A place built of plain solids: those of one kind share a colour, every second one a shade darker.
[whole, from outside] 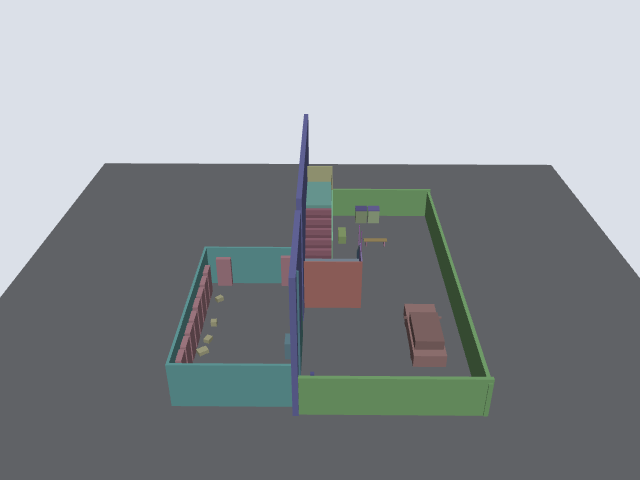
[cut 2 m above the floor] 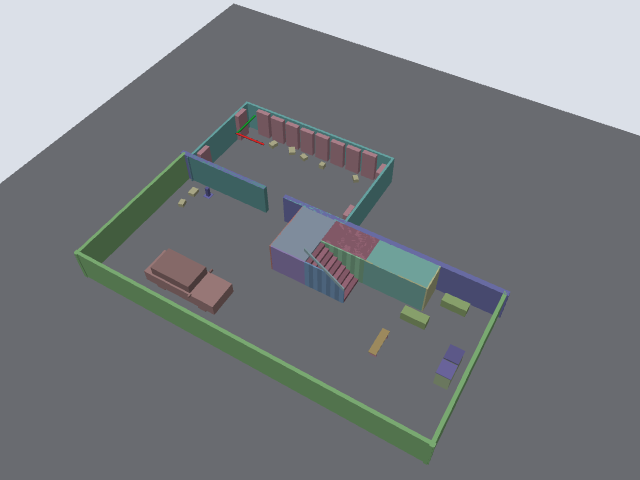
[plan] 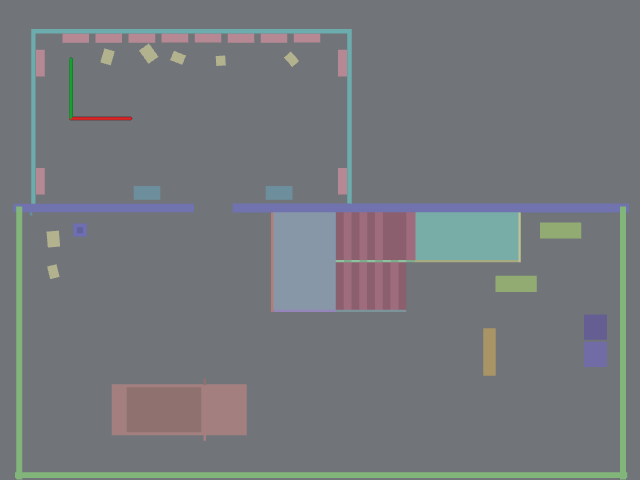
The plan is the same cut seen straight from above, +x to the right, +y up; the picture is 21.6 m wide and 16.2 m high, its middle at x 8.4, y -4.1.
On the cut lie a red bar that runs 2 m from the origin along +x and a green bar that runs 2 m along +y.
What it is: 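The rear of a town building of two storeys with an external escape stair; a paved yard 20.3 x 8.8 m; from a top landing at the upper floor's door, 4.39 m over the yard, a stair of 21 risers of 0.209 m and treads of 0.264 m, 1.60 m clear, a half turn; two flights side by side, the upper one at the facade, between them the upper flight's cheek wall with its guard, with a half landing, down to the yard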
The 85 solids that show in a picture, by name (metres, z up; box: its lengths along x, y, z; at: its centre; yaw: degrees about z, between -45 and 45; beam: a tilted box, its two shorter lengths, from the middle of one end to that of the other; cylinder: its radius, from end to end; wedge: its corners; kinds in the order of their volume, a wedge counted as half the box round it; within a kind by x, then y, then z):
{
 "stair_step_1": {"box": [2.42, 1.62, 1.93], "at": [7.99, -5.65, 0.92]},
 "stair_step_2": {"box": [2.69, 1.62, 1.72], "at": [8.12, -5.65, 0.81]},
 "stair_step_3": {"box": [2.95, 1.62, 1.51], "at": [8.25, -5.65, 0.71]},
 "stair_step_4": {"box": [3.22, 1.62, 1.3], "at": [8.38, -5.65, 0.6]},
 "stair_step_5": {"box": [3.48, 1.62, 1.09], "at": [8.52, -5.65, 0.5]},
 "stair_step_6": {"box": [3.74, 1.62, 0.89], "at": [8.65, -5.65, 0.39]},
 "stair_step_7": {"box": [4.01, 1.62, 0.68], "at": [8.78, -5.65, 0.29]},
 "stair_step_8": {"box": [4.27, 1.62, 0.47], "at": [8.91, -5.65, 0.18]},
 "stair_step_9": {"box": [4.54, 1.62, 0.26], "at": [9.04, -5.65, 0.08]},
 "stair_step_10": {"box": [2.69, 1.62, 2.35], "at": [10.28, -3.97, 1.12]},
 "stair_step_11": {"box": [2.43, 1.62, 2.56], "at": [10.41, -3.97, 1.23]},
 "stair_step_12": {"box": [2.16, 1.62, 2.77], "at": [10.54, -3.97, 1.33]},
 "stair_step_13": {"box": [1.9, 1.62, 2.98], "at": [10.68, -3.97, 1.44]},
 "stair_step_14": {"box": [1.63, 1.62, 3.19], "at": [10.81, -3.97, 1.54]},
 "stair_step_15": {"box": [1.37, 1.62, 3.39], "at": [10.94, -3.97, 1.65]},
 "stair_step_16": {"box": [1.11, 1.62, 3.6], "at": [11.07, -3.97, 1.75]},
 "stair_step_17": {"box": [0.84, 1.62, 3.81], "at": [11.21, -3.97, 1.86]},
 "stair_step_18": {"box": [0.58, 1.62, 4.02], "at": [11.34, -3.97, 1.96]},
 "stair_step_19": {"box": [0.31, 1.62, 4.23], "at": [11.47, -3.97, 2.06]},
 "facade_1": {"box": [6.1, 0.3, 7.92], "at": [1.1, -3.02, 3.91]},
 "facade_2": {"box": [13.38, 0.3, 7.92], "at": [12.14, -3.02, 3.91]},
 "paving_1": {"box": [3.6, 1.69, 4.44], "at": [13.38, -4.0, 2.17]},
 "boundary_1": {"box": [0.2, 9.21, 2.33], "at": [-1.75, -7.58, 1.11]},
 "boundary_2": {"box": [20.68, 0.2, 2.1], "at": [8.44, -12.04, 1.0]},
 "boundary_3": {"box": [0.2, 9.21, 2.21], "at": [18.63, -7.58, 1.05]},
 "stair_landing_1": {"box": [2.16, 3.3, 2.14], "at": [7.86, -4.81, 1.02]},
 "wall_1": {"box": [0.15, 6.04, 2.64], "at": [-1.27, 0.0, 1.27]},
 "wall_2": {"box": [5.5, 0.3, 2.64], "at": [1.4, -3.02, 1.27]},
 "wall_3": {"box": [10.82, 0.15, 2.64], "at": [4.06, 2.94, 1.27]},
 "wall_4": {"box": [0.15, 6.04, 2.64], "at": [9.39, 0.0, 1.27]},
 "car_1": {"box": [2.52, 1.52, 0.55], "at": [3.13, -9.83, 1.18]},
 "car_2": {"box": [4.57, 1.72, 0.73], "at": [3.65, -9.83, 0.54]},
 "shelf_1": {"box": [0.3, 0.9, 1.9], "at": [-1.04, -2.12, 0.9]},
 "shelf_2": {"box": [0.3, 0.9, 2.07], "at": [-1.04, 1.87, 0.98]},
 "shelf_3": {"box": [0.9, 0.3, 1.96], "at": [0.16, 2.71, 0.93]},
 "shelf_4": {"box": [0.9, 0.3, 1.89], "at": [1.27, 2.71, 0.9]},
 "shelf_5": {"box": [0.9, 0.3, 1.88], "at": [2.39, 2.71, 0.89]},
 "shelf_6": {"box": [0.9, 0.3, 1.85], "at": [3.5, 2.71, 0.88]},
 "shelf_7": {"box": [0.9, 0.3, 1.91], "at": [4.62, 2.71, 0.91]},
 "shelf_8": {"box": [0.9, 0.3, 1.86], "at": [5.73, 2.71, 0.88]},
 "shelf_9": {"box": [0.9, 0.3, 1.9], "at": [6.85, 2.71, 0.9]},
 "shelf_10": {"box": [0.9, 0.3, 1.97], "at": [7.96, 2.71, 0.94]},
 "shelf_11": {"box": [0.3, 0.9, 2.12], "at": [9.16, -2.12, 1.01]},
 "shelf_12": {"box": [0.3, 0.9, 1.99], "at": [9.16, 1.87, 0.94]},
 "rim_guard_1": {"box": [3.6, 0.08, 5.56], "at": [13.38, -4.81, 2.73]},
 "rim_guard_2": {"box": [0.08, 1.68, 5.56], "at": [15.14, -4.01, 2.73]},
 "refuse_bin_1": {"box": [0.74, 0.82, 1.07], "at": [17.7, -7.96, 0.48]},
 "refuse_bin_2": {"box": [0.74, 0.82, 1.07], "at": [17.7, -7.04, 0.48]},
 "planter_box_1": {"box": [1.4, 0.55, 0.6], "at": [15.02, -5.58, 0.25]},
 "planter_box_2": {"box": [1.4, 0.55, 0.6], "at": [16.52, -3.78, 0.25]},
 "filing_cabinet_1": {"box": [0.9, 0.47, 1.07], "at": [2.56, -2.51, 0.48]},
 "filing_cabinet_2": {"box": [0.9, 0.47, 1.07], "at": [7.02, -2.51, 0.48]},
 "guard_landing_end_1": {"box": [0.08, 3.36, 3.26], "at": [6.79, -4.85, 1.58]},
 "guard_upper_1": {"box": [0.27, 0.08, 4.05], "at": [9.87, -4.81, 1.97]},
 "guard_upper_2": {"box": [0.27, 0.08, 4.25], "at": [10.13, -4.81, 2.08]},
 "guard_upper_3": {"box": [0.27, 0.08, 4.46], "at": [10.39, -4.81, 2.18]},
 "guard_upper_4": {"box": [0.27, 0.08, 4.67], "at": [10.66, -4.81, 2.29]},
 "guard_upper_5": {"box": [0.27, 0.08, 4.88], "at": [10.92, -4.81, 2.39]},
 "guard_upper_6": {"box": [0.27, 0.08, 5.09], "at": [11.19, -4.81, 2.5]},
 "guard_upper_7": {"box": [0.27, 0.08, 5.3], "at": [11.45, -4.81, 2.6]},
 "guard_landing_1": {"box": [2.11, 0.08, 3.26], "at": [7.88, -6.49, 1.58]},
 "guard_lower_1": {"box": [0.27, 0.08, 3.0], "at": [9.06, -6.49, 1.45]},
 "guard_lower_2": {"box": [0.27, 0.08, 2.79], "at": [9.33, -6.49, 1.35]},
 "guard_lower_3": {"box": [0.27, 0.08, 2.58], "at": [9.59, -6.49, 1.24]},
 "guard_lower_4": {"box": [0.27, 0.08, 2.37], "at": [9.86, -6.49, 1.14]},
 "guard_lower_5": {"box": [0.27, 0.08, 2.17], "at": [10.12, -6.49, 1.03]},
 "guard_lower_6": {"box": [0.27, 0.08, 1.96], "at": [10.38, -6.49, 0.93]},
 "guard_lower_7": {"box": [0.27, 0.08, 1.75], "at": [10.65, -6.49, 0.82]},
 "guard_lower_8": {"box": [0.27, 0.08, 1.54], "at": [10.91, -6.49, 0.72]},
 "guard_lower_9": {"box": [0.27, 0.08, 1.33], "at": [11.18, -6.49, 0.61]},
 "box_cardboard_1": {"box": [0.33, 0.44, 0.3], "at": [-0.6, -5.17, 0.1], "yaw": 14.0},
 "box_cardboard_2": {"box": [0.42, 0.54, 0.28], "at": [-0.6, -4.07, 0.09], "yaw": 4.5},
 "box_cardboard_3": {"box": [0.37, 0.49, 0.3], "at": [1.23, 2.08, 0.1], "yaw": -16.4},
 "box_cardboard_4": {"box": [0.42, 0.56, 0.27], "at": [2.62, 2.19, 0.08], "yaw": 35.8},
 "box_cardboard_5": {"box": [0.44, 0.34, 0.28], "at": [3.61, 2.05, 0.09], "yaw": -21.4},
 "box_cardboard_6": {"box": [0.32, 0.34, 0.36], "at": [5.05, 1.95, 0.13], "yaw": 3.4},
 "box_cardboard_7": {"box": [0.31, 0.43, 0.3], "at": [7.44, 2.0, 0.1], "yaw": 40.9},
 "guard_upper_top_1": {"wedge": [[8.94, -4.85, 3.16], [8.94, -4.85, 3.37], [8.94, -4.77, 3.16], [8.94, -4.77, 3.37], [11.58, -4.85, 5.25], [11.58, -4.85, 5.46], [11.58, -4.77, 5.25], [11.58, -4.77, 5.46]]},
 "guard_lower_top_1": {"wedge": [[8.94, -6.53, 2.95], [8.94, -6.53, 3.16], [8.94, -6.45, 2.95], [8.94, -6.45, 3.16], [11.31, -6.53, 1.07], [11.31, -6.53, 1.28], [11.31, -6.45, 1.07], [11.31, -6.45, 1.28]]},
 "refuse_lid_1": {"box": [0.78, 0.86, 0.06], "at": [17.7, -7.96, 1.05]},
 "refuse_lid_2": {"box": [0.78, 0.86, 0.06], "at": [17.7, -7.04, 1.05]},
 "downpipe_1": {"box": [0.09, 0.1, 7.87], "at": [-1.35, -3.22, 3.88]},
 "traffic_cone_1": {"box": [0.45, 0.45, 0.08], "at": [0.3, -3.77, -0.01]},
 "traffic_cone_2": {"box": [0.21, 0.21, 0.64], "at": [0.3, -3.77, 0.35]},
 "bench_seat_1": {"box": [0.42, 1.6, 0.05], "at": [14.12, -7.88, 0.42]}
}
